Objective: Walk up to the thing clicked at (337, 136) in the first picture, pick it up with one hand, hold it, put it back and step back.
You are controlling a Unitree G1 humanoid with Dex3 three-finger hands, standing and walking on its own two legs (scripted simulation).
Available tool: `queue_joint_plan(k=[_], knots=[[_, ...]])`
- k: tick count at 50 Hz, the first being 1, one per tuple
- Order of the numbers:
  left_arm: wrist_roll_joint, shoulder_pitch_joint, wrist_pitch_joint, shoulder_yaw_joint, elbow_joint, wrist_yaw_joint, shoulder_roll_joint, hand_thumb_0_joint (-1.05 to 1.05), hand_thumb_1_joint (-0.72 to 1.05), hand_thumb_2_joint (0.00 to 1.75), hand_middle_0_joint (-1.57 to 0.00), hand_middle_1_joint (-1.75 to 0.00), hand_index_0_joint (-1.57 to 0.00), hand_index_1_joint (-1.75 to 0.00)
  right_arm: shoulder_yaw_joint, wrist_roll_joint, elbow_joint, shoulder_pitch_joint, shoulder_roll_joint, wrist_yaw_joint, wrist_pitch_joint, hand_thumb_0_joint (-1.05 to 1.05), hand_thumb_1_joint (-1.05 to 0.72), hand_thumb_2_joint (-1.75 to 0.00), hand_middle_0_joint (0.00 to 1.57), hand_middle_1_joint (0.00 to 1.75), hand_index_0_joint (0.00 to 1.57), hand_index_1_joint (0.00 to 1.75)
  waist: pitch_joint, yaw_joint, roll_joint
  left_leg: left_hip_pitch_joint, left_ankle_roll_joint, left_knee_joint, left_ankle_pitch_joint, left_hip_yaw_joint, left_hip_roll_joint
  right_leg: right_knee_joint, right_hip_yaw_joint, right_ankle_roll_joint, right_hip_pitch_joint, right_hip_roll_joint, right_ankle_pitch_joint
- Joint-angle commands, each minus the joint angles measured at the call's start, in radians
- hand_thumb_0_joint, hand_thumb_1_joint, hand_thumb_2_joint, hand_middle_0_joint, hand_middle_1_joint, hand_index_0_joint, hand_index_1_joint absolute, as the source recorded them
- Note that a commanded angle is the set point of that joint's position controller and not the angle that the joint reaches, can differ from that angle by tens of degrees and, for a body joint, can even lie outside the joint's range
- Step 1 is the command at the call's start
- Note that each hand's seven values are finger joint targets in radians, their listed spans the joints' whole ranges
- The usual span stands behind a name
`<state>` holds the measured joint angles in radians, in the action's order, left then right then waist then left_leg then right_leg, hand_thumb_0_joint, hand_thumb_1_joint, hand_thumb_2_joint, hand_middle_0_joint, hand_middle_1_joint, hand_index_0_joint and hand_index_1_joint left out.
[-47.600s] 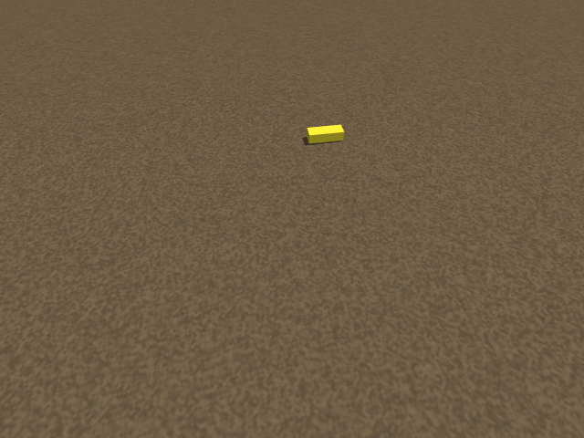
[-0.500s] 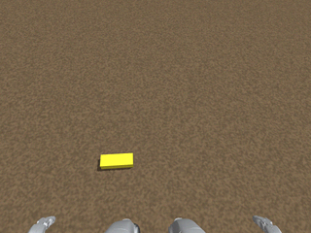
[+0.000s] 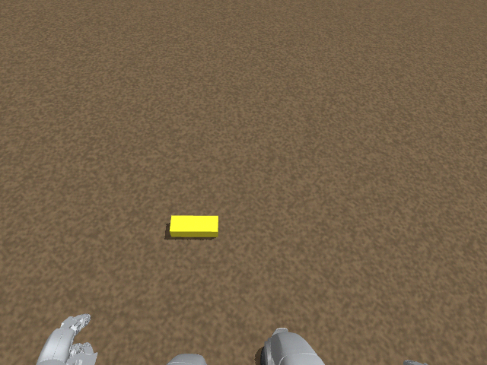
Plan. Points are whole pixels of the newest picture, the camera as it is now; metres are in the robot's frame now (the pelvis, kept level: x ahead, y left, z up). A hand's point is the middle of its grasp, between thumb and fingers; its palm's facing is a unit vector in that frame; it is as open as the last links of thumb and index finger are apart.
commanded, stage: step back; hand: left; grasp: from above
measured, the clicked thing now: (194, 226) +0.67 +0.19 -0.73
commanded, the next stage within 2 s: none
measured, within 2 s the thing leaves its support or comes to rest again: neither
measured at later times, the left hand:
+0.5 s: hand out of the picture -0.06 +0.22 -0.12, palm faces -0.06 -0.91 -0.41, open 7.4 cm
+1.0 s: hand out of the picture -0.25 +0.22 -0.16, palm faces -0.07 -0.92 -0.37, open 7.4 cm
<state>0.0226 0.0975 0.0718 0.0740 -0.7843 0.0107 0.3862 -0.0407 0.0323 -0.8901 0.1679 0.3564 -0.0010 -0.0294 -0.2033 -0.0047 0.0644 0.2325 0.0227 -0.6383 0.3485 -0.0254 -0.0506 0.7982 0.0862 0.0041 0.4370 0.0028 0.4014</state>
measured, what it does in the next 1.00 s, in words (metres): walks backwards: right foot, then left foot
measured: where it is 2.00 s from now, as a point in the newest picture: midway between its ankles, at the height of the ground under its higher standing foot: outside the picture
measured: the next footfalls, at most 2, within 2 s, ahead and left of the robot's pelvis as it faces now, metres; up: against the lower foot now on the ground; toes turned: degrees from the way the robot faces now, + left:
right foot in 0.32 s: -0.09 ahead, -0.16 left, +0.00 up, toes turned -1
left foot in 0.66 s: -0.20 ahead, +0.08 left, +0.00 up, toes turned -2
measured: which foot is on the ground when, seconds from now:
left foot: down 0.00-0.34, up 0.36-0.64, down 0.66-1.00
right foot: up 0.00-0.30, down 0.32-0.68, up 0.70-1.00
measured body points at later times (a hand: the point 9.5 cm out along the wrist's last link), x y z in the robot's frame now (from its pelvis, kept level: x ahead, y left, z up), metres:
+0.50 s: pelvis -0.15 -0.03 +0.01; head -0.12 -0.06 +0.45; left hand -0.06 +0.27 -0.10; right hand -0.06 -0.36 -0.12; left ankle -0.15 +0.11 -0.64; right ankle -0.13 -0.16 -0.72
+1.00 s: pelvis -0.34 -0.05 +0.00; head -0.27 -0.03 +0.45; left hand -0.25 +0.27 -0.13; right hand -0.21 -0.37 -0.09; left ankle -0.24 +0.08 -0.72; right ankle -0.40 -0.19 -0.70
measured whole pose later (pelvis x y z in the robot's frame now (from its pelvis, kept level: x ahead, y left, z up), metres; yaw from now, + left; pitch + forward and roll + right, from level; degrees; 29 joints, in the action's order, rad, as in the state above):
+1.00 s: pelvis -0.34 -0.05 +0.00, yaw -4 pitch -1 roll -1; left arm 0.02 0.20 0.06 0.07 -0.86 0.00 0.41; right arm -0.04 0.04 -0.80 0.10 0.38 -0.01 -0.03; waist -0.17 -0.03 0.04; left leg 0.40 0.00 -0.60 0.18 0.01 0.05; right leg 0.82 0.08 -0.03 0.26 0.02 0.49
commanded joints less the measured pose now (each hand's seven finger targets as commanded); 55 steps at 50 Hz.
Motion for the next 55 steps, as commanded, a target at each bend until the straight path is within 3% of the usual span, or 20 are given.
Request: queue_joint_plan(k=[1,3,9,14,16,17,18,19,23,29,32,34,35,36,39,46,51,53,54,55], knots=[[-0.007,-0.012,-0.018,0.071,0.075,0.016,0.198,0.0,0.9,0.9,-0.2,-0.3,-0.2,-0.3,-0.084,0.012,0.113,-0.065,0.321,-0.028,0.039,0.0,-0.9,-0.9,0.2,0.3,0.2,0.3,0.16,0.014,-0.188,0.118,0.254,0.297,-0.451,-0.346,0.379,0.449,0.138,0.018,-0.02,0.091,0.157],[-0.02,0.107,-0.02,0.067,0.044,0.009,0.181,0.0,0.9,0.9,-0.2,-0.3,-0.2,-0.3,-0.069,0.004,0.123,-0.106,0.26,-0.033,0.04,0.0,-0.9,-0.9,0.2,0.3,0.2,0.3,0.178,-0.05,-0.18,-0.017,0.165,0.233,-0.522,-0.18,0.265,0.466,0.122,0.02,0.074,0.123,0.074],[-0.005,0.079,-0.038,0.057,0.063,0.008,0.156,0.0,0.9,0.9,-0.2,-0.3,-0.2,-0.3,-0.081,-0.008,0.122,0.024,0.258,-0.036,0.032,0.0,-0.9,-0.9,0.2,0.3,0.2,0.3,0.25,0.043,-0.24,-0.261,0.234,0.148,-0.595,-0.192,0.294,0.175,0.047,-0.048,0.078,0.067,0.122],[0.0,0.191,-0.053,0.061,-0.006,0.004,0.147,0.0,0.9,0.9,-0.2,-0.3,-0.2,-0.3,-0.084,-0.011,0.155,-0.05,0.29,-0.026,0.003,0.0,-0.9,-0.9,0.2,0.3,0.2,0.3,0.313,-0.006,-0.278,-0.129,0.17,0.047,-0.504,-0.147,0.259,-0.346,-0.067,-0.007,-0.203,0.019,-0.101],[0.02,0.213,-0.062,0.074,-0.025,0.002,0.208,0.0,0.9,0.9,-0.2,-0.3,-0.2,-0.3,-0.07,-0.031,0.168,-0.07,0.252,-0.022,-0.006,0.0,-0.9,-0.9,0.2,0.3,0.2,0.3,0.3,-0.013,-0.166,0.094,0.075,-0.023,-0.278,-0.12,0.169,-0.387,0.038,0.044,-0.339,-0.029,-0.258],[0.026,0.208,-0.062,0.098,-0.011,0.0,0.284,0.0,0.9,0.9,-0.2,-0.3,-0.2,-0.3,-0.055,-0.037,0.184,-0.064,0.203,-0.022,-0.006,0.0,-0.9,-0.9,0.2,0.3,0.2,0.3,0.263,-0.015,0.072,0.296,0.01,-0.175,0.016,-0.078,0.021,-0.419,0.303,0.113,-0.355,-0.207,-0.25],[0.023,0.12,-0.055,0.11,0.033,-0.002,0.373,0.0,0.9,0.9,-0.2,-0.3,-0.2,-0.3,-0.067,-0.035,0.189,-0.085,0.213,-0.04,-0.01,0.0,-0.9,-0.9,0.2,0.3,0.2,0.3,0.209,-0.052,0.205,0.248,-0.024,-0.429,0.271,-0.08,-0.052,-0.494,0.453,0.285,-0.092,-0.398,-0.207],[0.022,0.042,-0.059,0.108,0.063,0.005,0.358,0.0,0.9,0.9,-0.2,-0.3,-0.2,-0.3,-0.084,-0.035,0.168,-0.07,0.252,-0.042,-0.011,0.0,-0.9,-0.9,0.2,0.3,0.2,0.3,0.14,-0.026,0.198,0.176,-0.025,-0.55,0.262,-0.143,0.0,-0.527,0.489,0.304,0.07,-0.43,-0.193],[0.022,-0.05,-0.055,0.084,0.078,0.01,0.229,0.0,0.9,0.9,-0.2,-0.3,-0.2,-0.3,-0.058,-0.039,0.106,0.039,0.211,-0.034,-0.002,0.0,-0.9,-0.9,0.2,0.3,0.2,0.3,0.132,0.032,0.108,0.217,-0.029,-0.601,0.116,-0.122,-0.081,-0.397,0.1,0.181,-0.055,-0.191,-0.365],[0.024,0.085,-0.039,0.073,0.077,0.026,0.202,0.0,0.9,0.9,-0.2,-0.3,-0.2,-0.3,-0.047,-0.018,0.125,0.025,0.189,-0.034,0.022,0.0,-0.9,-0.9,0.2,0.3,0.2,0.3,0.245,-0.051,0.15,0.237,-0.039,-0.105,0.173,-0.03,0.008,-0.284,0.135,0.197,-0.414,-0.228,-0.547],[-0.001,0.026,-0.018,0.06,0.1,0.017,0.213,0.0,0.9,0.9,-0.2,-0.3,-0.2,-0.3,-0.061,-0.007,0.077,0.147,0.19,-0.032,0.032,0.0,-0.9,-0.9,0.2,0.3,0.2,0.3,0.308,0.007,0.105,0.019,-0.009,0.273,-0.149,0.018,0.023,-0.145,0.089,0.136,-0.337,-0.201,-0.513],[-0.009,0.065,-0.009,0.037,0.113,0.012,0.132,0.0,0.9,0.9,-0.2,-0.3,-0.2,-0.3,-0.1,0.02,0.095,0.086,0.34,-0.031,0.029,0.0,-0.9,-0.9,0.2,0.3,0.2,0.3,0.276,-0.025,-0.243,-0.145,0.111,0.299,-0.386,-0.432,0.332,0.119,-0.044,0.029,0.069,0.022,0.005],[-0.005,0.0,-0.008,0.059,0.119,0.025,0.182,0.0,0.9,0.9,-0.2,-0.3,-0.2,-0.3,-0.106,0.01,0.119,0.046,0.419,-0.024,0.026,0.0,-0.9,-0.9,0.2,0.3,0.2,0.3,0.245,0.024,-0.267,0.052,0.266,0.311,-0.389,-0.538,0.465,0.285,0.033,0.006,0.028,0.069,0.245],[-0.002,-0.02,-0.008,0.066,0.105,0.029,0.216,0.0,0.9,0.9,-0.2,-0.3,-0.2,-0.3,-0.109,0.009,0.131,-0.018,0.419,-0.033,0.036,0.0,-0.9,-0.9,0.2,0.3,0.2,0.3,0.183,0.018,-0.285,0.21,0.312,0.353,-0.345,-0.6,0.517,0.432,0.114,0.007,-0.035,0.035,0.236],[-0.018,0.071,-0.003,0.069,0.051,0.012,0.191,0.0,0.9,0.9,-0.2,-0.3,-0.2,-0.3,-0.065,0.019,0.137,-0.092,0.268,-0.039,0.037,0.0,-0.9,-0.9,0.2,0.3,0.2,0.3,0.177,-0.056,-0.144,0.091,0.179,0.247,-0.483,-0.203,0.277,0.528,0.141,0.018,0.026,0.11,0.081],[-0.002,0.084,-0.038,0.042,0.041,0.009,0.163,0.0,0.9,0.9,-0.2,-0.3,-0.2,-0.3,-0.073,0.001,0.126,0.021,0.257,-0.03,0.015,0.0,-0.9,-0.9,0.2,0.3,0.2,0.3,0.266,0.028,-0.269,-0.217,0.23,0.159,-0.511,-0.185,0.295,0.089,0.008,-0.047,0.017,0.033,0.13],[0.005,0.241,-0.063,0.051,-0.084,0.002,0.175,0.0,0.9,0.9,-0.2,-0.3,-0.2,-0.3,-0.075,-0.008,0.13,-0.051,0.291,-0.017,-0.018,0.0,-0.9,-0.9,0.2,0.3,0.2,0.3,0.334,-0.029,-0.26,-0.033,0.132,0.054,-0.263,-0.107,0.221,-0.439,-0.108,0.017,-0.302,0.034,-0.106],[0.034,0.22,-0.066,0.09,-0.071,0.001,0.307,0.0,0.9,0.9,-0.2,-0.3,-0.2,-0.3,-0.046,-0.017,0.162,-0.05,0.184,-0.015,-0.013,0.0,-0.9,-0.9,0.2,0.3,0.2,0.3,0.238,-0.03,0.114,0.391,0.009,-0.176,0.156,-0.045,-0.006,-0.478,0.347,0.117,-0.356,-0.228,0.045],[0.035,0.122,-0.061,0.103,-0.025,0.005,0.392,0.0,0.9,0.9,-0.2,-0.3,-0.2,-0.3,-0.066,-0.01,0.172,-0.105,0.211,-0.033,-0.012,0.0,-0.9,-0.9,0.2,0.3,0.2,0.3,0.173,-0.074,0.156,0.302,-0.037,-0.352,0.254,-0.131,-0.005,-0.549,0.49,0.276,-0.05,-0.429,0.131],[0.028,0.031,-0.067,0.101,0.001,0.011,0.383,0.0,0.9,0.9,-0.2,-0.3,-0.2,-0.3,-0.087,-0.016,0.145,-0.089,0.261,-0.034,-0.01,0.0,-0.9,-0.9,0.2,0.3,0.2,0.3,0.104,-0.042,0.167,0.211,-0.035,-0.462,0.215,-0.173,0.052,-0.584,0.529,0.302,0.116,-0.466,0.178]])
